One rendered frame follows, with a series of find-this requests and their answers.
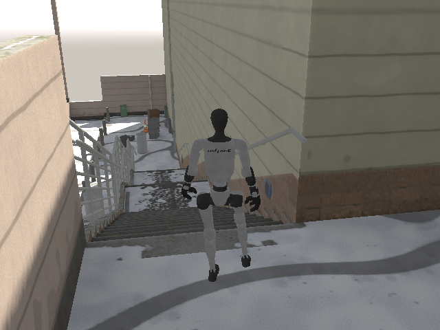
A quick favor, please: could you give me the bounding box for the right robot foot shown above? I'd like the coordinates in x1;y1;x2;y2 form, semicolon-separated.
241;255;251;267

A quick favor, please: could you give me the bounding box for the robot right hand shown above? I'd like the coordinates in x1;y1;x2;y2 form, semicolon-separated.
245;195;261;212

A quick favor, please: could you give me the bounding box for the robot foot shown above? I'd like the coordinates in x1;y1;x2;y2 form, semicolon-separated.
208;264;219;282
241;255;251;267

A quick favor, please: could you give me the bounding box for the right robot forearm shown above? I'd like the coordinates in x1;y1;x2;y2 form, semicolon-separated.
245;167;259;197

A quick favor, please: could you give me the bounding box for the left robot foot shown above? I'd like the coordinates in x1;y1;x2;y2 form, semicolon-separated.
208;264;219;282

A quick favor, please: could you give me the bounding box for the left robot forearm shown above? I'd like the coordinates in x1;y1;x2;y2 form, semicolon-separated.
182;166;194;190

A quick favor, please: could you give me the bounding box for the robot left hand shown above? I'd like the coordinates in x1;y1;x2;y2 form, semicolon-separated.
181;187;197;199

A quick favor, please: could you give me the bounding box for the robot left upper arm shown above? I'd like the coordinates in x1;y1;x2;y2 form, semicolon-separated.
187;139;205;176

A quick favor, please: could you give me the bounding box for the robot right upper arm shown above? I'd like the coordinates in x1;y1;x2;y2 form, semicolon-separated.
234;139;252;177

